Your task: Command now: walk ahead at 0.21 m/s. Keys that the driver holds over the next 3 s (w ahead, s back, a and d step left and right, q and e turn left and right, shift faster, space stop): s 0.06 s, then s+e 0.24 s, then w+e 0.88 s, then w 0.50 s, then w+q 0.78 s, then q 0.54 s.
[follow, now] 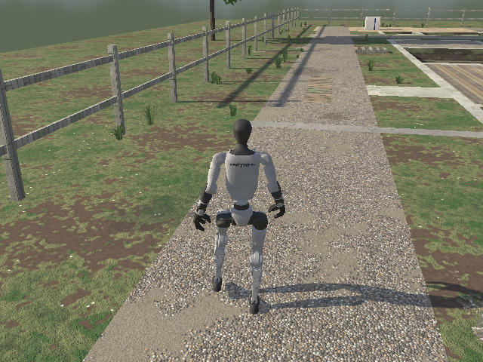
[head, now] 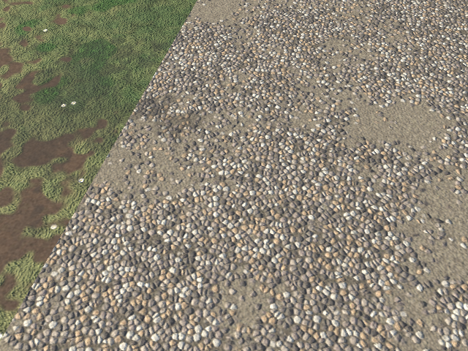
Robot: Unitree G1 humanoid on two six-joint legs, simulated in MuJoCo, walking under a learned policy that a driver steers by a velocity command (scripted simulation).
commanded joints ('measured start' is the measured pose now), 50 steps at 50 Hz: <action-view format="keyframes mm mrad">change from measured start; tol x32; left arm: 1 -34 159 32 -52 -4 -9 14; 50 111 54 29 -99 6 52 54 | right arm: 1 4 -23 -2 -42 -2 -21 12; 43 -373 -37 -51 -76 36 -44 39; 50 189 -244 -106 28 13 -63 13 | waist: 1 -19 -103 -62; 10 -96 150 -439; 29 -31 -217 171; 50 -180 -26 -345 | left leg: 1 226 -74 50 -181 223 -4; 6 363 -104 13 -376 228 57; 9 883 346 -336 -270 1266 357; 25 153 96 119 -385 -597 96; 28 -317 -75 -35 176 -359 33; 43 8 -126 18 -291 31 -39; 50 925 130 -222 -351 -90 132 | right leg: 1 -93 -200 48 -45 592 -125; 7 -42 -148 120 292 367 -15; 9 -376 12 102 804 -580 100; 15 -325 -46 91 1059 -357 195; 25 63 -67 -66 243 -269 -42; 28 -117 -469 826 -269 -877 -280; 34 53 -291 394 -152 -256 -100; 47 33 -287 446 21 60 -104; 50 -238 -105 282 621 -4 -8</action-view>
